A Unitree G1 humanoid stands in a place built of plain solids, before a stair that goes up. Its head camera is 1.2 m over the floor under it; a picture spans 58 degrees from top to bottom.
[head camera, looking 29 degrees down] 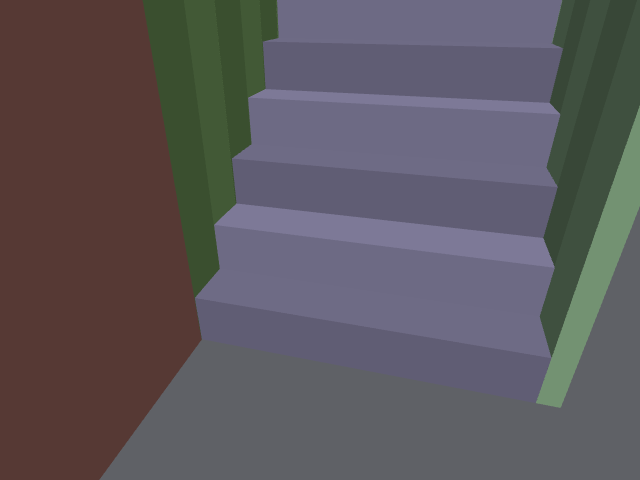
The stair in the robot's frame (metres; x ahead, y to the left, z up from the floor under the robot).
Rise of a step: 0.21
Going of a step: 0.21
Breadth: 1.25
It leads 15 degrees to the right of straight ahead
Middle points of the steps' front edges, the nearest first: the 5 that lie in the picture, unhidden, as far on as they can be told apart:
1.18 -0.13 0.21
1.38 -0.18 0.41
1.59 -0.24 0.62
1.80 -0.29 0.83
2.01 -0.35 1.04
